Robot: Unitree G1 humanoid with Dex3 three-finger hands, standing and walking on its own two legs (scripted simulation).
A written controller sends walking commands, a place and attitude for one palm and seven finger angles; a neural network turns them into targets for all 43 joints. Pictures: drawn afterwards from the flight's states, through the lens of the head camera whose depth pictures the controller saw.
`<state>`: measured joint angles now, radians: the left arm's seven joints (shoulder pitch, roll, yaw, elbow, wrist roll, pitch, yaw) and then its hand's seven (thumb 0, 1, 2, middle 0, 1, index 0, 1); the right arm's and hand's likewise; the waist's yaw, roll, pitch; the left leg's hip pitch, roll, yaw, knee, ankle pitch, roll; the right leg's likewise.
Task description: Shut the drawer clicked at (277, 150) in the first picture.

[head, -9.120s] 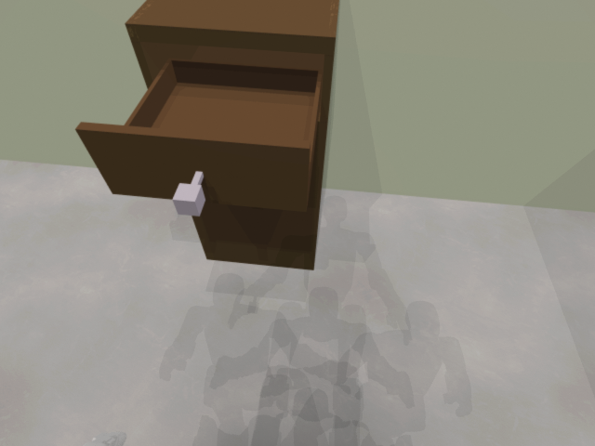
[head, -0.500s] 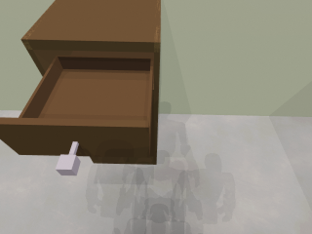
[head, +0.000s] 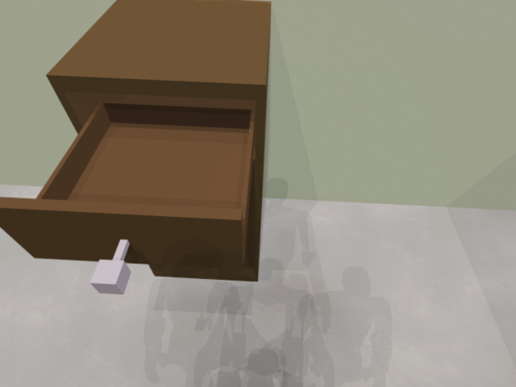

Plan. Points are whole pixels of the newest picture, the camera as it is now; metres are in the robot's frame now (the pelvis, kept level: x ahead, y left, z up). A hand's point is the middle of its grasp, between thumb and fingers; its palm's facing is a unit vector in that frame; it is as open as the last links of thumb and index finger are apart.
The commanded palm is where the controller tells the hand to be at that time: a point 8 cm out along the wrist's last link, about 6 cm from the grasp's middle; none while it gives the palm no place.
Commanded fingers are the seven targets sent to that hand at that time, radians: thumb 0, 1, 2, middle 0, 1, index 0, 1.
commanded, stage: look again from close up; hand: left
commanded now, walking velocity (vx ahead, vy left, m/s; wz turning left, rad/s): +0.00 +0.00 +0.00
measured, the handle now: (116, 264) +0.28 +0.25 +0.02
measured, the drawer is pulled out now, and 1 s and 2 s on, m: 0.30 0.29 0.29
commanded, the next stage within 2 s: raise the hand and make a fist in 0.42 s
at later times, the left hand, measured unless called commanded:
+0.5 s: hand out of the picture +0.00 +0.16 -0.18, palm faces +0.04 -0.98 -0.18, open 7.4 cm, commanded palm none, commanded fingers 0.00 0.90 0.90 -0.20 -0.30 -0.20 -0.30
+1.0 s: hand out of the picture +0.09 +0.17 +0.00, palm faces +0.14 -0.99 -0.09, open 5.8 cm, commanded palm +0.08 +0.23 -0.01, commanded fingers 0.00 0.90 0.90 -0.70 -0.84 -0.70 -0.84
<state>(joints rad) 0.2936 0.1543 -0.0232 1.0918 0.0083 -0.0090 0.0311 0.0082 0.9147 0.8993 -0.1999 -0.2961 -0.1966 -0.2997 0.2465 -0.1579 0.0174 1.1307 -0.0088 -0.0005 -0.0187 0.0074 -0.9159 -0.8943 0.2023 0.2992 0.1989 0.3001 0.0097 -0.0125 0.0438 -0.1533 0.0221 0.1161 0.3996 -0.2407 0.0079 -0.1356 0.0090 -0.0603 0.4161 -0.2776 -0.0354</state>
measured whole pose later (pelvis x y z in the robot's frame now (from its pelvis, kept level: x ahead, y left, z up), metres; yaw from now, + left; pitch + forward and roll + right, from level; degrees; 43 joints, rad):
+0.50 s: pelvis +0.01 -0.01 +0.00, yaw +0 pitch +0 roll +1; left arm 0.31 0.13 -0.02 1.12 0.01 -0.02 0.04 0.01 0.92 0.90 -0.20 -0.30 -0.20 -0.30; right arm 0.28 -0.13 0.02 1.16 -0.01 -0.01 -0.03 0.01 -0.92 -0.89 0.20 0.30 0.20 0.30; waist 0.01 -0.01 0.03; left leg -0.13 0.02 0.11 0.40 -0.26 0.00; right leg -0.12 0.01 -0.07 0.42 -0.30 -0.04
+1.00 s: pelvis -0.05 -0.02 -0.06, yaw +4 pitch +7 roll +0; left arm 0.61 0.20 0.09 -0.05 -0.21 -0.59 -0.22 0.02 0.91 0.90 -0.52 -0.63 -0.49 -0.64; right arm 0.11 -0.28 -0.06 0.54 0.01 -0.27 -0.02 0.01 -0.91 -0.89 0.20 0.30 0.20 0.30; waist 0.06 -0.01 -0.10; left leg -0.68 0.04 0.01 0.97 -0.42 -0.01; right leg -0.61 -0.01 -0.16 0.97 -0.49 -0.08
